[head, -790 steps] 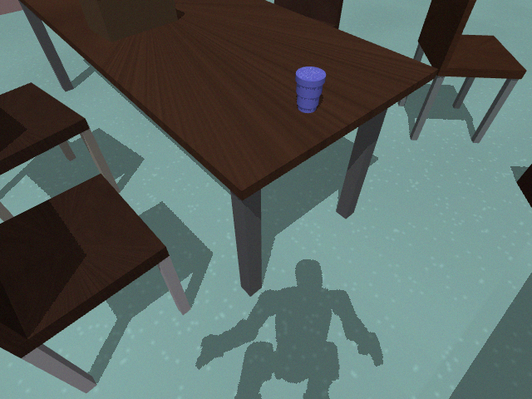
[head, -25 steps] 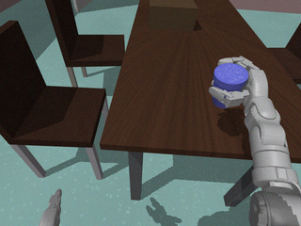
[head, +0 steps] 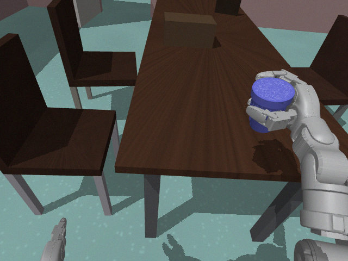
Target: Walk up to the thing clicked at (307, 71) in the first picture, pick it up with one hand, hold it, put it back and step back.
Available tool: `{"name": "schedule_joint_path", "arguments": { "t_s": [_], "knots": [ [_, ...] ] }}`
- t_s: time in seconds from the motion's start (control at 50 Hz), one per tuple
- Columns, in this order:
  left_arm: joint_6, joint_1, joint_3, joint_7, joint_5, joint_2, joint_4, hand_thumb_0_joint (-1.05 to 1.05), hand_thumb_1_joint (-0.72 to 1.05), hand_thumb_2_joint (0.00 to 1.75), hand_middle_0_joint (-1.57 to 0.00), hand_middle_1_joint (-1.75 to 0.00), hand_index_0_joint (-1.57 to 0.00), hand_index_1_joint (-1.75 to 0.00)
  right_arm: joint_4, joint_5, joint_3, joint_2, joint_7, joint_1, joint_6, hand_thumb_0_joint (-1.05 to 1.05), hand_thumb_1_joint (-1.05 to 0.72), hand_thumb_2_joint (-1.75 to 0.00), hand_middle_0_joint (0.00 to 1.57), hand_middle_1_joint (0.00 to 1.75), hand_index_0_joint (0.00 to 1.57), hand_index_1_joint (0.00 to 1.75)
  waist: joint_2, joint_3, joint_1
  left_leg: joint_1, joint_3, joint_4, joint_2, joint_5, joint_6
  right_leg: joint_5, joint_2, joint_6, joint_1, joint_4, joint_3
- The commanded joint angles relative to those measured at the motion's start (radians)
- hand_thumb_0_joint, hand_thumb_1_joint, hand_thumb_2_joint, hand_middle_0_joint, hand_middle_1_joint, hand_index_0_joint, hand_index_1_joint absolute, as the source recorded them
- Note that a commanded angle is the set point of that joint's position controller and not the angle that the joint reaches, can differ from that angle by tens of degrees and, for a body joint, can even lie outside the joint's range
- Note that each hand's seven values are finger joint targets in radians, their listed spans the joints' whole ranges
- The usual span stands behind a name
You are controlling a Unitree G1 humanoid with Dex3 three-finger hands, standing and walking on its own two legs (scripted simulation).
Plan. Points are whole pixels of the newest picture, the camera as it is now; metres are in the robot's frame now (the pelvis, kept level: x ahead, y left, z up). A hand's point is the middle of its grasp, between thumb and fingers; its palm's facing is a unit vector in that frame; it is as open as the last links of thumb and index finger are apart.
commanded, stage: lift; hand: right
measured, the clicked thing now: (266, 108) +0.37 -0.17 +0.22
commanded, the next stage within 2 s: hold in 0.34 s
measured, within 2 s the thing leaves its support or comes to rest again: neither
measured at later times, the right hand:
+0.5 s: hand (281, 100) +0.35 -0.18 +0.26, palm faces +0.06 +1.00 -0.04, open 9.8 cm
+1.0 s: hand (289, 98) +0.34 -0.18 +0.27, palm faces +0.03 +1.00 -0.05, open 9.8 cm
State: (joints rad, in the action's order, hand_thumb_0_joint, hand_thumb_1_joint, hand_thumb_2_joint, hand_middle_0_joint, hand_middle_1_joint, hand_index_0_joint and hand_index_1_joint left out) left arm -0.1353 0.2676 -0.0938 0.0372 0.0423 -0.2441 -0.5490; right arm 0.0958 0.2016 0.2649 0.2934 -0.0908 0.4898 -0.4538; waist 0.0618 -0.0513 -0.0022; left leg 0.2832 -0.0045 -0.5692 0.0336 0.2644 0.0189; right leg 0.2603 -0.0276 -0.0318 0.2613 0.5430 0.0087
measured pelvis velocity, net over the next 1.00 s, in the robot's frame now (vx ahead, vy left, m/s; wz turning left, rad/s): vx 0.01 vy -0.01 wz -0.02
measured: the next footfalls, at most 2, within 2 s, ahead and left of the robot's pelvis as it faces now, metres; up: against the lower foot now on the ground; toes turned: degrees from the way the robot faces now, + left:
none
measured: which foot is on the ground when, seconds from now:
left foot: down 0.00-1.00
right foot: down 0.00-1.00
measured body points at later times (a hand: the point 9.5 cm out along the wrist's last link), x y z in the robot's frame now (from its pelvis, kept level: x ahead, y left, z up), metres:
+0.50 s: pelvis +0.00 +0.00 +0.00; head -0.03 +0.03 +0.45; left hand +0.17 +0.25 -0.07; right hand +0.34 -0.23 +0.26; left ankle +0.03 +0.13 -0.73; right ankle +0.02 -0.14 -0.73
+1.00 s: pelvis +0.01 -0.01 +0.00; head -0.03 +0.03 +0.45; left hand +0.19 +0.25 -0.07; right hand +0.33 -0.23 +0.28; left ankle +0.03 +0.13 -0.73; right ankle +0.02 -0.14 -0.73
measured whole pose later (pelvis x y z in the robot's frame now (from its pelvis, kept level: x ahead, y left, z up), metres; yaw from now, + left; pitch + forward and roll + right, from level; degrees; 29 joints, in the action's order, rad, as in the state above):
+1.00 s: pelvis +0.01 -0.01 +0.00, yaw -1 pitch -2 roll +0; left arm -0.22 0.24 -0.08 0.03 0.05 -0.25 -0.64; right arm -0.14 0.25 0.32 0.33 -0.16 0.45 -0.69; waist 0.08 -0.07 0.02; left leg 0.24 -0.02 -0.55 0.04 0.27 0.03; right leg 0.27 -0.02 -0.03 0.23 0.54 0.02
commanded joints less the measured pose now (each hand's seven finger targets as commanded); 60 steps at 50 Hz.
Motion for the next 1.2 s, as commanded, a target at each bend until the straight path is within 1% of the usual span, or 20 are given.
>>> {"name": "schedule_joint_path", "arguments": {
  "t_s": [0.0,0.04,0.08,0.12,0.16,0.24,0.3,0.36,0.42,0.52,0.58,0.64,0.7,0.8,0.82,0.84,0.98,1.02,1.08,1.18],
  "knots": [
    [-0.075,-0.134,-0.058,0.007,-0.002,-0.135,0.159,0.00,-0.54,0.05,-0.03,-0.04,-0.03,-0.04,-0.273,0.019,0.077,0.212,0.009,0.473,0.048,0.00,-0.27,-1.27,1.32,1.42,1.35,1.42,-0.082,-0.216,0.003,-0.029,-0.043,0.118,-0.022,-0.089,0.003,-0.065,0.036,0.047,-0.095,-0.070,-0.027],
    [-0.084,-0.129,-0.043,0.005,-0.001,-0.116,0.131,0.00,-0.54,0.05,-0.03,-0.04,-0.03,-0.04,-0.291,0.020,0.071,0.209,0.004,0.470,0.035,0.00,-0.26,-1.27,1.31,1.42,1.34,1.42,-0.059,-0.200,0.001,-0.019,-0.038,0.124,-0.020,-0.064,0.002,-0.045,0.037,0.046,-0.092,-0.073,-0.027],
    [-0.095,-0.138,-0.081,0.011,-0.002,-0.169,0.143,0.00,-0.53,0.04,-0.03,-0.04,-0.03,-0.04,-0.223,0.021,0.095,0.218,0.001,0.410,0.013,0.00,-0.28,-1.26,1.32,1.41,1.34,1.41,-0.086,-0.194,0.001,-0.019,-0.051,0.120,-0.028,-0.077,0.002,-0.054,0.033,0.047,-0.099,-0.077,-0.020],
    [-0.103,-0.133,0.001,-0.002,-0.003,-0.078,0.118,0.00,-0.54,0.04,-0.03,-0.04,-0.03,-0.04,-0.355,0.024,0.067,0.202,-0.004,0.498,0.021,0.00,-0.27,-1.26,1.30,1.41,1.33,1.41,-0.032,-0.210,0.012,-0.025,-0.051,0.116,-0.029,-0.064,-0.003,-0.046,0.033,0.042,-0.096,-0.083,-0.020],
    [-0.105,-0.139,-0.035,0.005,0.000,-0.119,0.133,0.00,-0.54,0.05,-0.03,-0.04,-0.03,-0.04,-0.268,0.027,0.082,0.203,-0.008,0.433,0.003,0.00,-0.28,-1.27,1.31,1.42,1.34,1.42,-0.070,-0.220,0.009,-0.039,-0.055,0.111,-0.032,-0.097,-0.003,-0.080,0.030,0.042,-0.103,-0.080,-0.014],
    [-0.112,-0.143,-0.062,0.009,-0.005,-0.149,0.118,0.00,-0.54,0.05,-0.03,-0.04,-0.03,-0.04,-0.319,0.027,0.093,0.223,-0.010,0.453,-0.019,0.00,-0.29,-1.28,1.32,1.43,1.35,1.43,-0.056,-0.221,0.004,-0.035,-0.051,0.114,-0.026,-0.128,-0.001,-0.106,0.035,0.043,-0.119,-0.070,-0.022],
    [-0.120,-0.151,-0.022,0.004,-0.001,-0.110,0.125,0.00,-0.55,0.05,-0.04,-0.04,-0.03,-0.05,-0.355,0.030,0.087,0.220,-0.010,0.465,-0.025,0.00,-0.31,-1.29,1.32,1.42,1.35,1.42,-0.048,-0.200,0.016,-0.036,-0.054,0.118,-0.029,-0.086,-0.005,-0.070,0.034,0.040,-0.099,-0.082,-0.017],
    [-0.124,-0.135,-0.063,0.007,-0.004,-0.150,0.120,0.00,-0.55,0.05,-0.04,-0.04,-0.04,-0.05,-0.352,0.028,0.087,0.223,-0.011,0.446,-0.038,0.00,-0.29,-1.27,1.30,1.40,1.33,1.40,-0.044,-0.212,0.001,-0.032,-0.060,0.117,-0.032,-0.075,-0.006,-0.058,0.032,0.040,-0.107,-0.088,-0.013],
    [-0.136,-0.152,-0.014,0.004,-0.001,-0.099,0.131,0.00,-0.54,0.05,-0.04,-0.04,-0.04,-0.04,-0.393,0.037,0.098,0.230,-0.017,0.467,-0.046,0.00,-0.30,-1.27,1.29,1.40,1.32,1.40,-0.034,-0.218,0.013,-0.040,-0.052,0.122,-0.027,-0.071,-0.003,-0.056,0.037,0.044,-0.103,-0.077,-0.019],
    [-0.134,-0.148,-0.054,0.005,-0.002,-0.142,0.079,0.00,-0.54,0.04,-0.04,-0.04,-0.04,-0.04,-0.350,0.039,0.117,0.239,-0.027,0.418,-0.084,0.00,-0.27,-1.28,1.30,1.41,1.33,1.41,-0.046,-0.218,0.011,-0.046,-0.058,0.113,-0.031,-0.116,-0.002,-0.102,0.035,0.041,-0.108,-0.074,-0.015],
    [-0.133,-0.152,-0.021,0.000,0.002,-0.115,0.089,0.00,-0.55,0.05,-0.04,-0.04,-0.04,-0.04,-0.400,0.042,0.120,0.251,-0.039,0.440,-0.090,0.00,-0.25,-1.29,1.30,1.42,1.33,1.42,-0.035,-0.227,0.024,-0.048,-0.065,0.104,-0.032,-0.138,-0.007,-0.138,0.032,0.037,-0.114,-0.072,-0.007],
    [-0.139,-0.171,-0.052,0.009,0.001,-0.152,0.109,0.00,-0.55,0.05,-0.04,-0.04,-0.04,-0.04,-0.371,0.052,0.125,0.240,-0.045,0.405,-0.105,0.00,-0.27,-1.27,1.29,1.41,1.32,1.41,-0.076,-0.227,0.013,-0.057,-0.063,0.112,-0.029,-0.135,-0.001,-0.128,0.035,0.041,-0.116,-0.069,-0.012],
    [-0.139,-0.150,-0.010,0.005,0.002,-0.106,0.073,0.00,-0.55,0.05,-0.04,-0.04,-0.04,-0.05,-0.407,0.053,0.130,0.249,-0.049,0.424,-0.115,0.00,-0.26,-1.28,1.30,1.41,1.33,1.41,-0.032,-0.217,0.025,-0.055,-0.062,0.108,-0.030,-0.146,-0.005,-0.146,0.035,0.038,-0.116,-0.067,-0.013],
    [-0.141,-0.152,-0.038,0.001,0.003,-0.137,0.080,0.00,-0.55,0.05,-0.04,-0.04,-0.04,-0.05,-0.456,0.056,0.129,0.254,-0.056,0.431,-0.128,0.00,-0.27,-1.30,1.31,1.43,1.34,1.43,-0.024,-0.220,0.019,-0.051,-0.067,0.107,-0.031,-0.140,-0.007,-0.144,0.035,0.037,-0.121,-0.073,-0.009],
    [-0.146,-0.156,-0.010,-0.001,0.004,-0.112,0.086,0.00,-0.55,0.05,-0.04,-0.04,-0.04,-0.04,-0.472,0.058,0.130,0.253,-0.059,0.444,-0.127,0.00,-0.30,-1.29,1.30,1.41,1.33,1.41,-0.016,-0.225,0.022,-0.049,-0.065,0.106,-0.032,-0.134,-0.007,-0.139,0.035,0.037,-0.124,-0.069,-0.011],
    [-0.145,-0.150,-0.040,0.003,0.005,-0.137,0.085,0.00,-0.55,0.05,-0.04,-0.04,-0.04,-0.05,-0.462,0.057,0.142,0.264,-0.059,0.426,-0.133,0.00,-0.28,-1.28,1.29,1.41,1.33,1.41,-0.035,-0.237,0.016,-0.050,-0.066,0.107,-0.033,-0.144,-0.008,-0.151,0.034,0.038,-0.133,-0.068,-0.010],
    [-0.147,-0.169,-0.062,0.005,0.005,-0.163,0.092,0.00,-0.55,0.05,-0.04,-0.04,-0.04,-0.05,-0.469,0.069,0.135,0.239,-0.066,0.390,-0.175,0.00,-0.30,-1.29,1.30,1.41,1.33,1.41,-0.058,-0.214,0.011,-0.045,-0.066,0.110,-0.029,-0.163,-0.001,-0.163,0.039,0.042,-0.131,-0.060,-0.012],
    [-0.140,-0.155,-0.003,-0.002,0.004,-0.107,0.072,0.00,-0.55,0.05,-0.04,-0.04,-0.04,-0.05,-0.487,0.068,0.140,0.249,-0.065,0.405,-0.179,0.00,-0.30,-1.29,1.30,1.41,1.33,1.41,-0.051,-0.208,0.023,-0.052,-0.064,0.112,-0.024,-0.168,-0.001,-0.164,0.044,0.043,-0.117,-0.056,-0.015],
    [-0.146,-0.178,-0.007,-0.004,0.006,-0.119,0.074,0.00,-0.54,0.05,-0.04,-0.04,-0.04,-0.04,-0.427,0.071,0.126,0.226,-0.064,0.376,-0.194,0.00,-0.26,-1.29,1.30,1.42,1.33,1.42,-0.043,-0.180,0.026,-0.045,-0.069,0.112,-0.031,-0.136,-0.003,-0.141,0.038,0.038,-0.102,-0.071,-0.008],
    [-0.150,-0.161,-0.036,-0.004,0.001,-0.140,0.094,0.00,-0.54,0.05,-0.04,-0.04,-0.04,-0.04,-0.512,0.068,0.153,0.266,-0.052,0.427,-0.182,0.00,-0.29,-1.30,1.31,1.43,1.34,1.43,-0.048,-0.238,0.020,-0.059,-0.067,0.107,-0.029,-0.156,-0.004,-0.161,0.040,0.040,-0.127,-0.061,-0.011]
  ]
}}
